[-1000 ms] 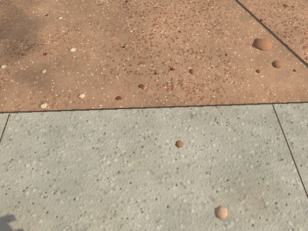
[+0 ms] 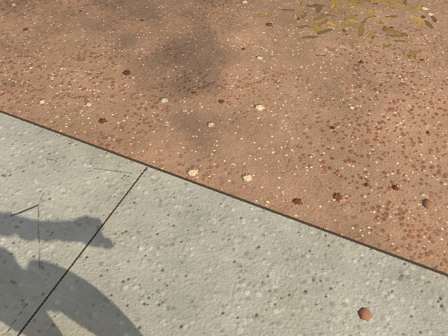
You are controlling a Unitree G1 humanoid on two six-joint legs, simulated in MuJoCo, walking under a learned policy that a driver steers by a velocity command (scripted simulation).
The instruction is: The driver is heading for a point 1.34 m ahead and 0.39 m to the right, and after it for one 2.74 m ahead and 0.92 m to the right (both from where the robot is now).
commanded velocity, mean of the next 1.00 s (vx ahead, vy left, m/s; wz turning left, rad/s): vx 0.48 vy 0.00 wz -0.39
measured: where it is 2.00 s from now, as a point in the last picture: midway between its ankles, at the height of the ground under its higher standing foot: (303, 267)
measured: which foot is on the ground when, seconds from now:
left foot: down 0.00-0.44, up 0.46-0.90, down 0.92-1.00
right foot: up 0.00-0.40, down 0.42-0.92, up 0.94-1.00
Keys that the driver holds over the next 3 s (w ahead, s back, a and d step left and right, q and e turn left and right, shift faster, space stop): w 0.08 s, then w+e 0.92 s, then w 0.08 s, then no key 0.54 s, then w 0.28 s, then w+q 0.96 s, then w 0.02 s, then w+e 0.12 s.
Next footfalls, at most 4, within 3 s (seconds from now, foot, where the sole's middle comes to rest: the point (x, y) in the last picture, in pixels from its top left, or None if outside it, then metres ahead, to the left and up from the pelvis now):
0.42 right None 0.38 -0.13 -0.77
0.92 left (243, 282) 0.69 -0.01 -0.77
1.36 right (346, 273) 0.74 -0.35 -0.77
1.66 left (270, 243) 0.83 -0.10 -0.77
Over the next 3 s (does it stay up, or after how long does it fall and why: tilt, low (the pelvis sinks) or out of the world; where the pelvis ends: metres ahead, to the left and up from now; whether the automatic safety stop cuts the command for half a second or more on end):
stays up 1.32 -0.42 -0.04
